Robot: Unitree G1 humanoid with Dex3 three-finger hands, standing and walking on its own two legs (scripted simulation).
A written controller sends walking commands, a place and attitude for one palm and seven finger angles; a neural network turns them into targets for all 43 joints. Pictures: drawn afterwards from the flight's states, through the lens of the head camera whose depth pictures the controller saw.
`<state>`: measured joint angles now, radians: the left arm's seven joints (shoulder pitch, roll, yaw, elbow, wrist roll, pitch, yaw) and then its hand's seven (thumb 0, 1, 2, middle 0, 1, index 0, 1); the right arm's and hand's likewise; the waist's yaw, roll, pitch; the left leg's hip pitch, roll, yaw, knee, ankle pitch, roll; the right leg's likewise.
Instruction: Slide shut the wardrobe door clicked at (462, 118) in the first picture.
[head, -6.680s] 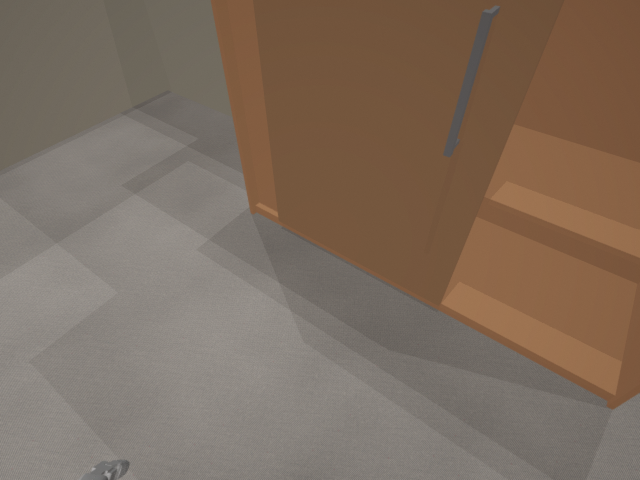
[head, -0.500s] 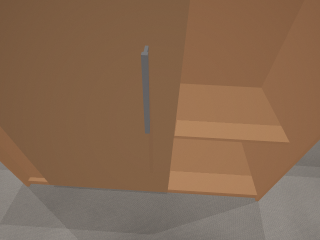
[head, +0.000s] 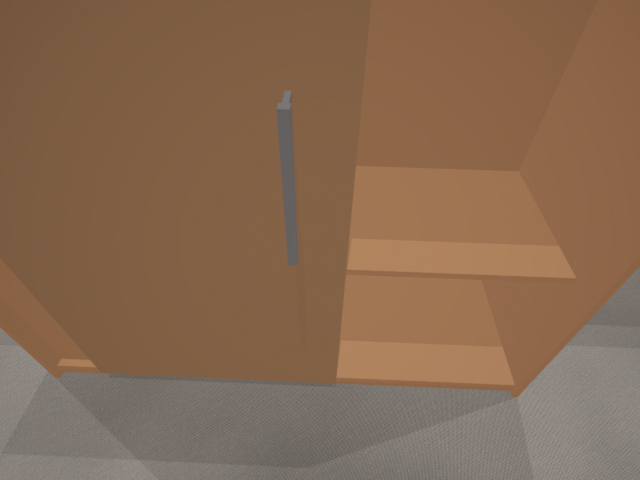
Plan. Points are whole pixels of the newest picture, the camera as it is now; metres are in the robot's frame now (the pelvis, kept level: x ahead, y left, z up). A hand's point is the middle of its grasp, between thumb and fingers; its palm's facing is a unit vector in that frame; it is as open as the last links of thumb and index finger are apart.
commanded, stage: shuffle to correct the standing spot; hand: left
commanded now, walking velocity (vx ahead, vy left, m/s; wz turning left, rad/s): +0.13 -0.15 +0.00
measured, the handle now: (290, 190) +0.53 +0.08 +0.08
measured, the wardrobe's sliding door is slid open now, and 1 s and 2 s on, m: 0.57 0.57 0.57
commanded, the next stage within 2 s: come to a stop and stand still in 0.14 s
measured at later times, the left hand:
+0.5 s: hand out of the picture +0.03 +0.11 -0.18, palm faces +0.09 -0.99 -0.12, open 7.4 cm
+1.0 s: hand out of the picture +0.03 +0.16 -0.17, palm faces +0.03 -0.98 -0.20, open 7.4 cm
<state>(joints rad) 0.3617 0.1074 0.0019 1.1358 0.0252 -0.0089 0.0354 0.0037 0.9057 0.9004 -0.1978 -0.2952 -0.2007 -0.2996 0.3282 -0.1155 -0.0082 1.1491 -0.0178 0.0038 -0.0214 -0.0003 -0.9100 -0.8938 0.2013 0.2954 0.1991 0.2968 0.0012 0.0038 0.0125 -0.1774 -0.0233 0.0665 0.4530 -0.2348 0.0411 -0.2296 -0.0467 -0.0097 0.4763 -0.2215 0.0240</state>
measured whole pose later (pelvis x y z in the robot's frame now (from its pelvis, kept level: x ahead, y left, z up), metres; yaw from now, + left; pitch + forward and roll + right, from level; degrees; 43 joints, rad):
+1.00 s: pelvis +0.01 -0.02 +0.00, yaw +0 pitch -2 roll +0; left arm 0.28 0.15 0.01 1.08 0.02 0.00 0.03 0.00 0.91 0.90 -0.20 -0.30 -0.20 -0.30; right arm 0.28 -0.15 -0.01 1.11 -0.02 0.01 -0.02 0.00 -0.92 -0.89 0.20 0.30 0.20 0.30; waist 0.00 0.01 0.02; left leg -0.18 0.00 0.09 0.43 -0.22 0.03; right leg -0.21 -0.02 -0.02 0.44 -0.19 0.01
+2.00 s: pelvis +0.03 -0.02 +0.00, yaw +0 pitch -1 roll +1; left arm 0.30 0.14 -0.01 1.11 0.01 -0.03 0.03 0.01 0.91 0.90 -0.20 -0.30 -0.20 -0.30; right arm 0.29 -0.16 0.02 1.13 -0.01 -0.03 -0.02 0.00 -0.91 -0.89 0.20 0.30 0.20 0.30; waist 0.00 0.01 0.02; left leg -0.15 -0.01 0.09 0.43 -0.25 0.03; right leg -0.20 -0.03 -0.02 0.47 -0.24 0.01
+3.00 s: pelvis +0.03 -0.03 +0.00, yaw +0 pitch -2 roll +1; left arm 0.33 0.12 -0.01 1.12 0.01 -0.02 0.04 0.00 0.91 0.90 -0.20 -0.30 -0.20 -0.30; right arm 0.31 -0.13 0.02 1.15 -0.01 -0.03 -0.03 0.00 -0.91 -0.89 0.20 0.30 0.20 0.30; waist 0.01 0.00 0.01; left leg -0.13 0.00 0.08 0.40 -0.24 0.01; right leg -0.18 -0.01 -0.03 0.44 -0.23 -0.01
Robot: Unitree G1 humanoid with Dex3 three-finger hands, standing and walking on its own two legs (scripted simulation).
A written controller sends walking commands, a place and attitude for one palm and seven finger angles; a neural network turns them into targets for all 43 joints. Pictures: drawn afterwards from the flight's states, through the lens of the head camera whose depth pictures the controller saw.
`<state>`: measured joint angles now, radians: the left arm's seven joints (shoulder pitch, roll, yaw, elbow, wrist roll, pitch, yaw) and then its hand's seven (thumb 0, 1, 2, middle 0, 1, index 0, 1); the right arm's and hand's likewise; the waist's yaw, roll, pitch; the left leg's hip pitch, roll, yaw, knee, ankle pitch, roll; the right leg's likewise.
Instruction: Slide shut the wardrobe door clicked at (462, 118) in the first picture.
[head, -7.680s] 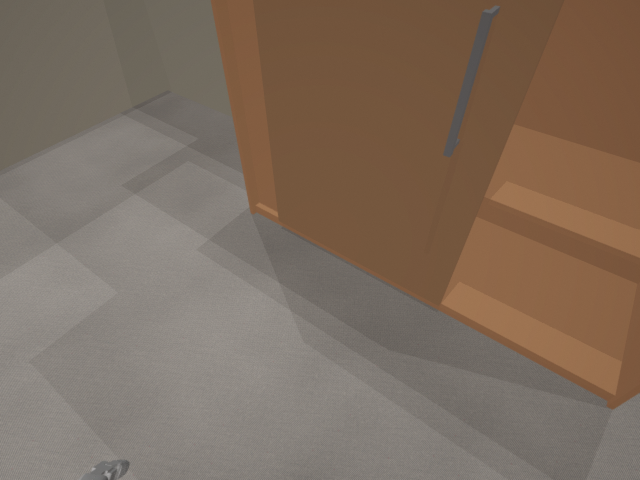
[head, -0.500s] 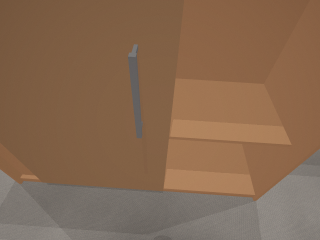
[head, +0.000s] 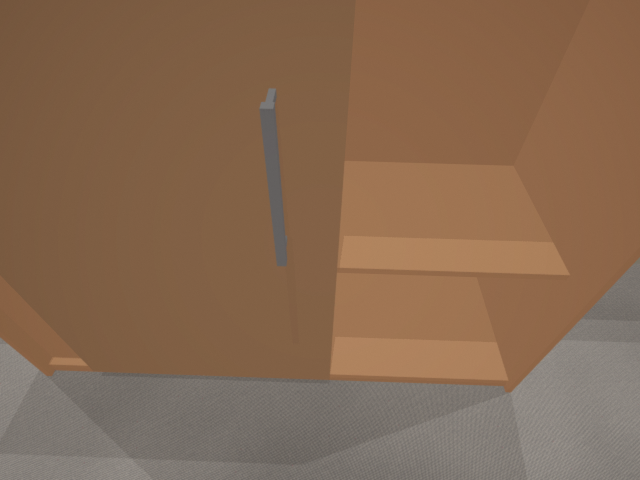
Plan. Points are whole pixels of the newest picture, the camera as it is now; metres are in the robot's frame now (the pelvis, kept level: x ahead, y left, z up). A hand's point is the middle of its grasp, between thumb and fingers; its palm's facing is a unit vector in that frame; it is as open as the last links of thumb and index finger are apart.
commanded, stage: come to a stop and stand still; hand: left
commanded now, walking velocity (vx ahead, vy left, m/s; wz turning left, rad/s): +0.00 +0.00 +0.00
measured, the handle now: (277, 190) +0.52 +0.10 +0.08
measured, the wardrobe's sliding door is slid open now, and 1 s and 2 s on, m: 0.57 0.57 0.57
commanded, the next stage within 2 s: look again from close up in 1.18 s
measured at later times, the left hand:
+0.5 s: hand out of the picture -0.02 +0.17 -0.18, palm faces +0.05 -0.98 -0.19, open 7.4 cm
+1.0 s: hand out of the picture +0.02 +0.17 -0.17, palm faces +0.03 -0.98 -0.20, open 7.4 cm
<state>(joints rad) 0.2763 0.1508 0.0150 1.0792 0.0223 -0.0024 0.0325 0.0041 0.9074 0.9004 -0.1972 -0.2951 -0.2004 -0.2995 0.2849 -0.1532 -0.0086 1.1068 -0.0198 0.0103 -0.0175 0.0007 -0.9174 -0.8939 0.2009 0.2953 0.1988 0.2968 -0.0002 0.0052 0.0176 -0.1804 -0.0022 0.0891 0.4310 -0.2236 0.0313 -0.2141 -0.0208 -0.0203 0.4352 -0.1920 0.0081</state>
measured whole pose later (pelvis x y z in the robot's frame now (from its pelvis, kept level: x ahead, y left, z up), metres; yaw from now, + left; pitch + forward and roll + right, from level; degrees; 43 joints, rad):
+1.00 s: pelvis +0.02 +0.00 +0.00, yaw +0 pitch -1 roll +1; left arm 0.30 0.14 -0.01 1.11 0.01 -0.03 0.03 0.01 0.91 0.90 -0.20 -0.30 -0.20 -0.30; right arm 0.29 -0.16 0.02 1.13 -0.01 -0.03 -0.02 0.00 -0.91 -0.89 0.20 0.30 0.20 0.30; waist 0.00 0.01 0.02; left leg -0.15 -0.01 0.09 0.43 -0.25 0.03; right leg -0.20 -0.03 -0.02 0.47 -0.24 0.01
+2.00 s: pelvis +0.02 -0.01 +0.00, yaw +0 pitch -2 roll +1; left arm 0.33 0.12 -0.01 1.12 0.01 -0.02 0.04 0.00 0.91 0.90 -0.20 -0.30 -0.20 -0.30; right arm 0.31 -0.13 0.02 1.15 -0.01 -0.03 -0.03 0.00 -0.91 -0.89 0.20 0.30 0.20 0.30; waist 0.01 0.00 0.01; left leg -0.13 0.00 0.08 0.40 -0.24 0.01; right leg -0.18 -0.01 -0.03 0.44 -0.23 -0.01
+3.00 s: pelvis +0.00 -0.01 -0.05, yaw +3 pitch +7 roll -2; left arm 0.36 0.29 0.28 -0.01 -0.33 -0.30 -0.33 0.00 0.02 0.53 -0.26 -0.86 -0.27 -0.86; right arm 0.32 -0.24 0.01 0.60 0.04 -0.24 -0.07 0.01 -0.90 -0.89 0.21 0.30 0.20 0.30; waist -0.01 0.03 -0.09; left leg -0.61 0.03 0.01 0.91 -0.43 0.02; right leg -0.59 -0.02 -0.09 0.86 -0.39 -0.01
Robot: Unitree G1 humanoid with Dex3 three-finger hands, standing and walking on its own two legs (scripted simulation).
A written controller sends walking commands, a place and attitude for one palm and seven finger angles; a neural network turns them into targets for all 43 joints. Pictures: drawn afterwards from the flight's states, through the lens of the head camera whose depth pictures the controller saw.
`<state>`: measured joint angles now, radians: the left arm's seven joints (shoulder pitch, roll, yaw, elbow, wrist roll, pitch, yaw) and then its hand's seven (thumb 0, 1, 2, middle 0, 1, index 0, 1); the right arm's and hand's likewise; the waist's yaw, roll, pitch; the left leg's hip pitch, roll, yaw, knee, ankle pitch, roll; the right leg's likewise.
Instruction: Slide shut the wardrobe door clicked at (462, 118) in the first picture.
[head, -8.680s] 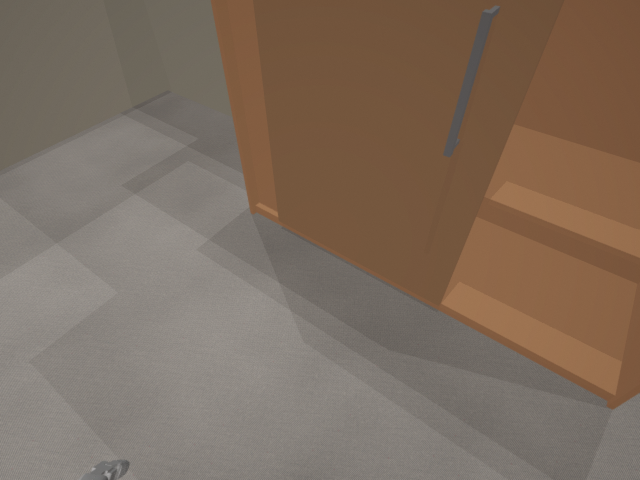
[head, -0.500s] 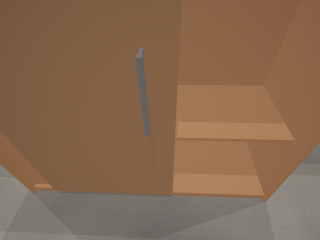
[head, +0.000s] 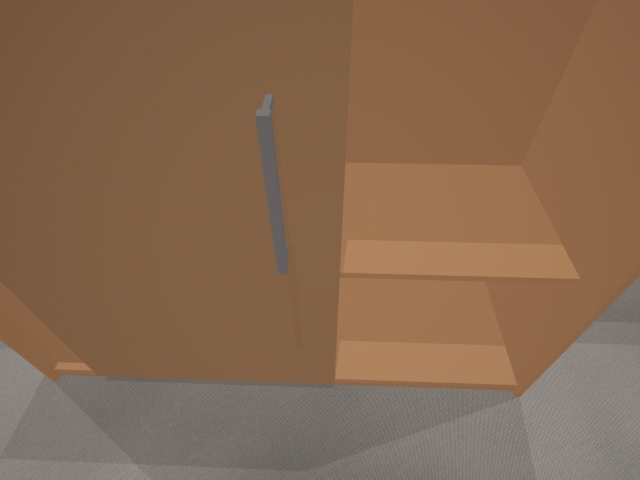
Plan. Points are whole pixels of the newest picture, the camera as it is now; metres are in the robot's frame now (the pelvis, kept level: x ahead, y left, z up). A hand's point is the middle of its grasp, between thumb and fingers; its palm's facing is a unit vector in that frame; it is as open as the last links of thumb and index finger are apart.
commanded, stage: come to a stop and stand still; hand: left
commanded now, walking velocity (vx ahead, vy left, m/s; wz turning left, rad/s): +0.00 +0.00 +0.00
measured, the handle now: (276, 197) +0.50 +0.10 +0.08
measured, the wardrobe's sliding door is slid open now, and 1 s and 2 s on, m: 0.57 0.57 0.57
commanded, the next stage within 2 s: look again from close up in 0.18 s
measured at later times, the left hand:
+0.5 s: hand out of the picture -0.01 +0.15 -0.17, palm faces +0.04 -0.98 -0.18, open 7.4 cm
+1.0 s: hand out of the picture -0.01 +0.15 -0.17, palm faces +0.04 -0.98 -0.17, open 7.4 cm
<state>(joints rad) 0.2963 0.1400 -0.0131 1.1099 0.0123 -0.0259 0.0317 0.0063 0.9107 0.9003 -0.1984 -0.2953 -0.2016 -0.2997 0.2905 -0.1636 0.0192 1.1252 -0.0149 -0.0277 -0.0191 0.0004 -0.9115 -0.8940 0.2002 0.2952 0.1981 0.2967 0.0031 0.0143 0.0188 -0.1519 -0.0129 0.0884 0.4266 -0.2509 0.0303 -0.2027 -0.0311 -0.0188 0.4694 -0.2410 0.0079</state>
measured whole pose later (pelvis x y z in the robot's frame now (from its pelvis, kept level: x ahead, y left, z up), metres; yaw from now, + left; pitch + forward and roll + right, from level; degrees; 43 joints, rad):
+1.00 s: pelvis +0.00 -0.01 +0.00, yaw +0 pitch -2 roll +1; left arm 0.33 0.12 -0.01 1.12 0.01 -0.02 0.04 0.00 0.91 0.90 -0.20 -0.30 -0.20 -0.30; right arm 0.31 -0.13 0.02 1.15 -0.01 -0.03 -0.03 0.00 -0.91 -0.89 0.20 0.30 0.20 0.30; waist 0.01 0.00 0.01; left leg -0.13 0.00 0.08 0.40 -0.24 0.01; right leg -0.18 -0.01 -0.03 0.44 -0.23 -0.01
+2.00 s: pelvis -0.03 -0.01 -0.05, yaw +3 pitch +7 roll -2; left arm 0.36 0.29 0.28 -0.01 -0.33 -0.30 -0.33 0.00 0.02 0.53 -0.26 -0.86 -0.27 -0.86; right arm 0.32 -0.24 0.01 0.60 0.04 -0.24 -0.07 0.01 -0.90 -0.89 0.21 0.30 0.20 0.30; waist -0.01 0.03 -0.09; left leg -0.61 0.03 0.01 0.91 -0.43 0.02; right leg -0.59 -0.02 -0.09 0.86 -0.39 -0.01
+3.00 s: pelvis -0.01 +0.00 -0.01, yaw +3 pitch +1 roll -1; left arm 0.01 0.41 0.45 0.25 -0.34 -0.11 -0.47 -0.01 -0.50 0.30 -0.30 -1.20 -0.30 -1.20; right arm 0.28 -0.28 0.04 0.65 0.05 -0.28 -0.10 0.01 -0.90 -0.89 0.20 0.30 0.20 0.30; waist 0.01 0.04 -0.04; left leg -0.30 0.01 0.03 0.61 -0.31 0.02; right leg -0.29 -0.01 -0.08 0.56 -0.27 0.00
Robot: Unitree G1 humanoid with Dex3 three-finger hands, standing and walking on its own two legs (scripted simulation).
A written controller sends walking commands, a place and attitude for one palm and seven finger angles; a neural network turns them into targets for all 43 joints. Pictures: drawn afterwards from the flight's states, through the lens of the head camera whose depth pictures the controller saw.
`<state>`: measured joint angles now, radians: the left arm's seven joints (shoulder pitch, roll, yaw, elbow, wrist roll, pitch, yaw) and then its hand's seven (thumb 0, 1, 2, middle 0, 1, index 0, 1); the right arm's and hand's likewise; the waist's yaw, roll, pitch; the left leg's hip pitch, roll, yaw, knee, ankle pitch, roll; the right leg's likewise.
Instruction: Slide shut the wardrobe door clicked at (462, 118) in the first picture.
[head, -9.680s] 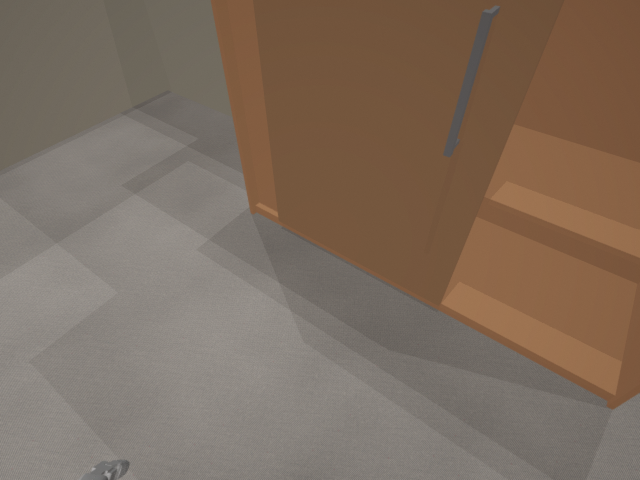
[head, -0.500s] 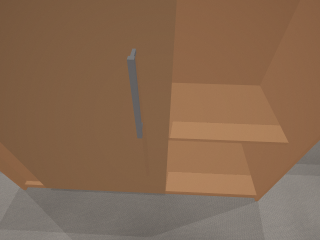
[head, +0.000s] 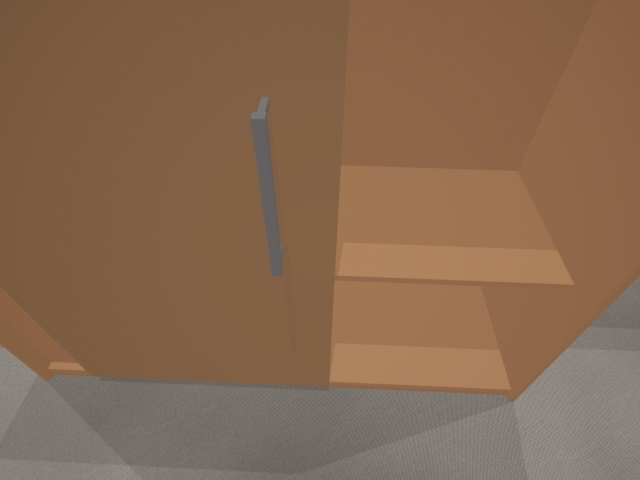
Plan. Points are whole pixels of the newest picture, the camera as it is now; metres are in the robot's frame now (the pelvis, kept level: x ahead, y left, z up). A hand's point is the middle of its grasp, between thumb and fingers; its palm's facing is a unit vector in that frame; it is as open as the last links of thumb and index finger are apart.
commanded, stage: raise the hand with hooked fingers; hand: left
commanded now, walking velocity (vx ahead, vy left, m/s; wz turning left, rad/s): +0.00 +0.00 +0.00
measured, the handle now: (271, 200) +0.50 +0.11 +0.08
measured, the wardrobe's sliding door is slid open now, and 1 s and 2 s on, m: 0.57 0.57 0.57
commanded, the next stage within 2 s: none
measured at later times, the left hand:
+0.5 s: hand (196, 460) +0.15 +0.16 -0.03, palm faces +0.00 -1.00 +0.03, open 8.5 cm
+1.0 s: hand (127, 416) +0.18 +0.23 +0.03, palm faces +0.07 -1.00 -0.07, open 11.6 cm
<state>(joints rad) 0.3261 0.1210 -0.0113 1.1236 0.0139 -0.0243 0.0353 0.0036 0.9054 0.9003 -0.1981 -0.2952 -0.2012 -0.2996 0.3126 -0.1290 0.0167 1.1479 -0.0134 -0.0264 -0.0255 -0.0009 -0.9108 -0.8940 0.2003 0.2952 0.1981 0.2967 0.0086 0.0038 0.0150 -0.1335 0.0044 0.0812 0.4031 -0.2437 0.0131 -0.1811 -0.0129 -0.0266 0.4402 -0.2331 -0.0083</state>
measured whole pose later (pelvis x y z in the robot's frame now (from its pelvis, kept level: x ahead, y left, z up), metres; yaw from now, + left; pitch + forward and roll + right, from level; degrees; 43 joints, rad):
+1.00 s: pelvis -0.03 +0.00 -0.05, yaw +3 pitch +7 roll -2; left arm 0.36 0.29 0.28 -0.01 -0.33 -0.30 -0.33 0.00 0.02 0.53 -0.26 -0.86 -0.27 -0.86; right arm 0.32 -0.24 0.01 0.60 0.04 -0.24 -0.07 0.01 -0.90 -0.89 0.21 0.30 0.20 0.30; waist -0.01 0.03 -0.09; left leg -0.61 0.03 0.01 0.91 -0.43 0.02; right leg -0.59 -0.02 -0.09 0.86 -0.39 -0.01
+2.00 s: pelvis -0.01 +0.01 -0.01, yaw +3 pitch +1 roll -1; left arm 0.01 0.41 0.45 0.25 -0.34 -0.11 -0.47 -0.01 -0.50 0.30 -0.30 -1.20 -0.30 -1.20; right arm 0.28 -0.28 0.04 0.65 0.05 -0.28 -0.10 0.01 -0.90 -0.89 0.20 0.30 0.20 0.30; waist 0.01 0.04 -0.04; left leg -0.30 0.01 0.03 0.61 -0.31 0.02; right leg -0.29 -0.01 -0.08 0.56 -0.27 0.00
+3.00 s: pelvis -0.02 +0.00 -0.01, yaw +2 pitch +3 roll -1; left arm -0.31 0.34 0.31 0.51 -0.26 -0.15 -0.33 -0.01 -0.50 0.30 -0.30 -1.20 -0.30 -1.20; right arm 0.28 -0.26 0.04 0.68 0.05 -0.21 -0.09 0.01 -0.90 -0.89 0.20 0.30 0.20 0.30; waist -0.01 0.04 -0.04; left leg -0.35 0.01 0.03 0.61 -0.31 0.01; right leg -0.35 -0.01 -0.07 0.58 -0.28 -0.01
